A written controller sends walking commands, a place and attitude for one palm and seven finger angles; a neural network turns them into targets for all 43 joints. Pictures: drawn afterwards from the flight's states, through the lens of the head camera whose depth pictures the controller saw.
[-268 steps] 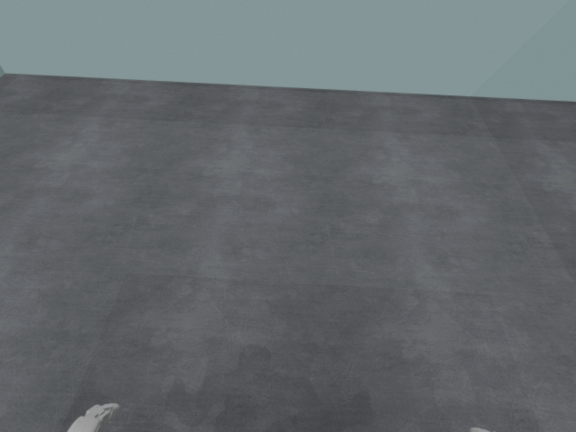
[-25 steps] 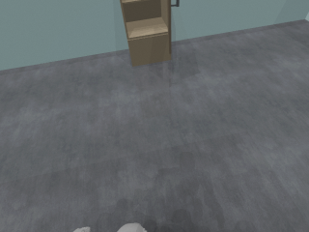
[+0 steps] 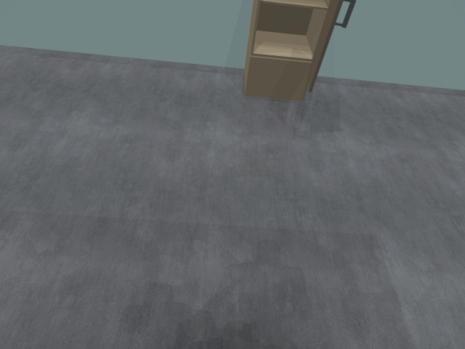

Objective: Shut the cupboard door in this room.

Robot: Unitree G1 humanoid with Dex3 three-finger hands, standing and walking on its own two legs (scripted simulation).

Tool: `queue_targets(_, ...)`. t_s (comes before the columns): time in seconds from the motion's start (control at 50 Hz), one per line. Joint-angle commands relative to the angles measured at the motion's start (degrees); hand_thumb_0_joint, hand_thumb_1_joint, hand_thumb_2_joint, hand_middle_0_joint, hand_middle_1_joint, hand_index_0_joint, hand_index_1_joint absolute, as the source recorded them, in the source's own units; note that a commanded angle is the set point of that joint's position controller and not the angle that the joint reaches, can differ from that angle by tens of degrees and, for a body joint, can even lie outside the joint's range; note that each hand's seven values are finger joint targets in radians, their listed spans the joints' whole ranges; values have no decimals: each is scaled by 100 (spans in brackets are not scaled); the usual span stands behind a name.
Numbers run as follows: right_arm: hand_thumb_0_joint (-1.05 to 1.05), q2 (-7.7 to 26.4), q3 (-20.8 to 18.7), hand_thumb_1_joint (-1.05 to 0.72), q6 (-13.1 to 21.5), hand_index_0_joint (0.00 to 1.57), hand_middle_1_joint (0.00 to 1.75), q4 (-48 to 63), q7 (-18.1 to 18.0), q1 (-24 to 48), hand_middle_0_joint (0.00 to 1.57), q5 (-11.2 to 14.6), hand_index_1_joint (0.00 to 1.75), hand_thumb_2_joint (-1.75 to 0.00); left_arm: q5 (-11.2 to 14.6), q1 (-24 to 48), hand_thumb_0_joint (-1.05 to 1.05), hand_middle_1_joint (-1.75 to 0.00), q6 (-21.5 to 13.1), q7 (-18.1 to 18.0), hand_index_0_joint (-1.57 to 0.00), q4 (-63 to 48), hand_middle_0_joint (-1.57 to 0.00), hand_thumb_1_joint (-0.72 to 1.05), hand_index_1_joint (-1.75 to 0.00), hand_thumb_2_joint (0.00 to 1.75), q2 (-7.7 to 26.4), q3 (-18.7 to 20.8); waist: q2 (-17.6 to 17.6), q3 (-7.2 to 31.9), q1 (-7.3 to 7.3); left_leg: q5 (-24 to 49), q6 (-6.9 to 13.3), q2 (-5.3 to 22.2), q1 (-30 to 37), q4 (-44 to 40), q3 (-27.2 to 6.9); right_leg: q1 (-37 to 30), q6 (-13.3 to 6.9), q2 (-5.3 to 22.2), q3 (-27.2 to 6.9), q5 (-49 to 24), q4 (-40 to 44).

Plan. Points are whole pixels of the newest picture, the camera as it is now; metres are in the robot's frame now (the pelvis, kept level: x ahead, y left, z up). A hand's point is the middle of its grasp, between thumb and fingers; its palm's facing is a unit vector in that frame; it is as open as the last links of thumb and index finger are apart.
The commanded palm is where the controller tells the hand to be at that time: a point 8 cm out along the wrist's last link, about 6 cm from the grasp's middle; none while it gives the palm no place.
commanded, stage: stand and wait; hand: left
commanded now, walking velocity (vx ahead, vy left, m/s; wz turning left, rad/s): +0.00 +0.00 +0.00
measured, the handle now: (344, 12) +1.59 -0.39 +0.00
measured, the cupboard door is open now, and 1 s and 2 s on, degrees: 78 78 78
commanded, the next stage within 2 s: turn or walk to find it in 0.26 s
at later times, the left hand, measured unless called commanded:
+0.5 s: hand out of the picture -0.01 +0.17 -0.18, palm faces +0.05 -0.98 -0.21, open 7.3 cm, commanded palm none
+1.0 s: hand out of the picture -0.02 +0.14 -0.17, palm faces +0.15 -0.96 -0.22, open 7.3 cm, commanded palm none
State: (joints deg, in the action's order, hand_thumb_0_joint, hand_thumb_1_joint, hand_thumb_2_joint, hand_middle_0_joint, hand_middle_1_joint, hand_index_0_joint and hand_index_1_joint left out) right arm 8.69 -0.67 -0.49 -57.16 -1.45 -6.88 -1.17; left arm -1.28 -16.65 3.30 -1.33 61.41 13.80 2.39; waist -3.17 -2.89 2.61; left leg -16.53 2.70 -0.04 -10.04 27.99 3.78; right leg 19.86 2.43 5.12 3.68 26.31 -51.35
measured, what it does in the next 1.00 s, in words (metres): steps on the spot: right foot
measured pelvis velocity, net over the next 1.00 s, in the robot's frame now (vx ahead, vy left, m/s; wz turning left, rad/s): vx -0.03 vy -0.04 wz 0.13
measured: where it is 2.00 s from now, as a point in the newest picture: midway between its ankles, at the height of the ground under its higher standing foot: outside the picture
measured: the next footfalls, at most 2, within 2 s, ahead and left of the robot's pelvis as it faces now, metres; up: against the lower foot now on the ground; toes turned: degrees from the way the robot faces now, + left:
right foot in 0.24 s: +0.00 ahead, -0.14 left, +0.00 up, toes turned +2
right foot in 1.64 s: +0.06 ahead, -0.15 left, +0.00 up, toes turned +20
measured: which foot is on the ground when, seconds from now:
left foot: down 0.00-1.00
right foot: up 0.00-0.22, down 0.24-1.00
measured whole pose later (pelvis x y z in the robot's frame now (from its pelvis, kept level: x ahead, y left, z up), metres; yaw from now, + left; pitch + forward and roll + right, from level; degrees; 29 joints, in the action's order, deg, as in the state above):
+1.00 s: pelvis -0.03 -0.04 +0.00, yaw +7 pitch -1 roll +0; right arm 10.6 -2.0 -1.4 -61.6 -1.5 -13.3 -1.0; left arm -1.0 -14.7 0.4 -1.8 62.0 8.4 0.5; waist 1.7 -0.1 -0.3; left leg -13.1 -0.3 -1.3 -14.9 29.5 -2.7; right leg 9.4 -1.7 0.6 5.1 18.9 -29.5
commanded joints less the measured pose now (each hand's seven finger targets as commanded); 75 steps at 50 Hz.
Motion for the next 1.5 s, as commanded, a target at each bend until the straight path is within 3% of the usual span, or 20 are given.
queue_targets(0.0,0,1019,-199,-90,110,20,30,38,-95,-427,20,55,30,-90,28,-63,0,-30,-156,2,-20,-172,-20,90,-30,90,94,-39,930,216,-226,3384,544,1347,552,-1066,-934,324,92,22,-285,-274,-63)
queue_targets(0.16,0,857,-251,-90,117,20,30,-214,-75,-587,20,44,30,-90,29,-149,0,-30,-216,-55,-20,-21,-20,90,-30,90,-50,-114,840,199,-200,2331,475,1241,218,-958,-1031,-724,57,-32,-104,-824,2115)
queue_targets(0.22,0,531,-182,-90,122,20,30,-262,-36,-626,20,127,30,-90,12,-289,0,-30,-356,-89,-20,110,-20,90,-30,90,173,-131,168,227,-222,1171,-60,654,-231,-607,-693,-1317,-168,402,-716,-2136,3200)
queue_targets(0.26,0,458,-127,-90,106,20,30,-334,11,-714,20,98,30,-90,38,-106,0,-30,-360,-82,-20,73,-20,90,-30,90,271,-141,180,-36,-290,699,-160,421,-223,-772,-595,-936,-339,602,-691,-1952,3097)
queue_targets(0.3,0,556,-151,-90,34,20,30,-386,8,-780,20,58,30,-90,50,10,0,-30,-377,-77,-20,52,-20,90,-30,90,276,-101,-653,-188,-312,518,-198,362,-110,-567,-472,-528,-403,598,-779,-1331,3267)
queue_targets(0.52,0,668,-241,-90,-114,20,30,-194,87,-1126,20,-7,30,-90,42,338,0,-30,-196,-80,-20,-428,-20,90,-30,90,518,160,144,-51,-282,18,-122,331,-1038,-5,-819,-399,-559,820,-483,-1,2940)
queue_targets(0.56,0,700,-252,-90,-86,20,30,-151,86,-1233,20,-30,30,-90,47,357,0,-30,-193,-74,-20,-485,-20,90,-30,90,399,163,590,92,-319,60,-44,503,-1051,-384,-1231,-395,-423,525,-168,-138,2415)
queue_targets(0.6,0,909,-290,-90,-23,20,30,-140,40,-1280,20,-34,30,-90,65,232,0,-30,-192,-67,-20,-475,-20,90,-30,90,129,98,1473,280,-301,-178,274,1101,-779,-1307,-2350,-312,-172,-138,226,-481,1427)
queue_targets(0.64,0,962,-311,-90,52,20,30,-164,-33,-1329,20,-1,30,-90,37,224,0,-30,-201,-58,-20,-437,-20,90,-30,90,18,35,1446,518,-325,453,671,1414,-259,-1450,-2699,59,-167,-187,-73,66,629)
queue_targets(0.74,0,858,-249,-90,95,20,30,-284,-95,-1214,20,-2,30,-90,75,10,0,-30,-305,-49,-20,-212,-20,90,-30,90,-191,-65,906,679,-188,2367,594,1070,87,-742,-1897,-503,-124,-234,-172,-503,2060)
queue_targets(0.8,0,504,-185,-90,111,20,30,-303,-46,-1209,20,109,30,-90,59,-187,0,-30,-427,-116,-20,-18,-20,90,-30,90,151,-79,-186,588,-264,1418,-109,373,-707,-130,-983,-1559,-360,559,-1003,-2186,3190)
queue_targets(0.86,0,428,-164,-90,10,20,30,-382,-7,-1074,20,39,30,-90,71,184,0,-30,-440,-100,-20,-83,-20,90,-30,90,332,-71,-715,-119,-349,626,-316,160,-438,-112,-699,-525,-718,906,-1189,-1796,3370)
queue_targets(0.98,0,622,-220,-90,-125,20,30,-241,26,-789,20,8,30,-90,41,167,0,-30,-317,-110,-20,-268,-20,90,-30,90,443,56,-463,-588,-222,-7,-339,149,-908,987,-500,-322,-968,1155,-1161,-1133,3630)
queue_targets(1.08,0,589,-283,-90,-131,20,30,40,78,-406,20,49,30,-90,-57,175,0,-30,-349,-105,-20,-405,-20,90,-30,90,609,198,-218,-402,-160,-1043,-417,327,-1372,1782,-273,-851,-1308,1524,-857,-3291,3164)
queue_targets(1.12,0,578,-273,-90,-80,20,30,53,88,-488,20,64,30,-90,-39,113,0,-30,-351,-102,-20,-405,-20,90,-30,90,657,242,-144,27,-167,-541,-433,321,-1142,825,-156,-1432,-1111,1426,-496,-4205,2465)
queue_targets(1.16,0,733,-290,-90,-2,20,30,-20,91,-879,20,40,30,-90,47,95,0,-30,-313,-66,-20,-463,-20,90,-30,90,665,243,300,568,-352,1346,-310,363,36,-294,-338,-1048,-557,1004,92,-3725,1468)
queue_targets(1.2,0,1443,-448,-90,26,20,30,-27,43,-1289,20,16,30,-90,95,147,0,-30,-269,-46,-20,-744,-20,90,-30,90,215,117,2134,893,-474,4787,894,2156,995,-660,-2552,626,76,-86,312,919,-313)
queue_targets(1.26,0,1318,-436,-90,28,20,30,54,-37,-1017,20,-14,30,-90,39,708,0,-30,-185,-39,-20,-801,-20,90,-30,90,283,160,1191,625,-493,3098,984,1865,505,-754,-2330,915,-4,42,-335,558,-1134)
queue_targets(1.32,0,1298,-421,-90,65,20,30,149,-44,-856,20,-12,30,-90,33,659,0,-30,-222,36,-20,-778,-20,90,-30,90,194,156,740,678,-409,3237,750,1451,636,-698,-1837,948,74,-55,-269,19,-1018)
queue_targets(1.48,0,1389,-500,-90,-11,20,30,311,33,-836,20,-45,30,-90,67,924,0,-30,-175,13,-20,-1094,-20,90,-30,90,219,141,1255,541,-472,2897,722,1282,297,-733,-1982,519,174,-189,-227,52,212)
